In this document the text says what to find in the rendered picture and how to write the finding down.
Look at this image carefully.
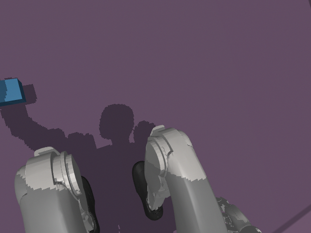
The right robot hand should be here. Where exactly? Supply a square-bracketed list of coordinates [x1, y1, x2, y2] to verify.
[216, 197, 252, 233]

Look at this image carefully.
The small box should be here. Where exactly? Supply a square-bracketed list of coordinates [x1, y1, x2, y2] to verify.
[0, 78, 26, 107]

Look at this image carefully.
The left robot foot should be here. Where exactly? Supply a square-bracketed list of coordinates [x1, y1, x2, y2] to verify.
[81, 176, 100, 233]

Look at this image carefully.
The right robot foot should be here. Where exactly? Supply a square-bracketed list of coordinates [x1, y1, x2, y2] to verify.
[132, 161, 163, 221]

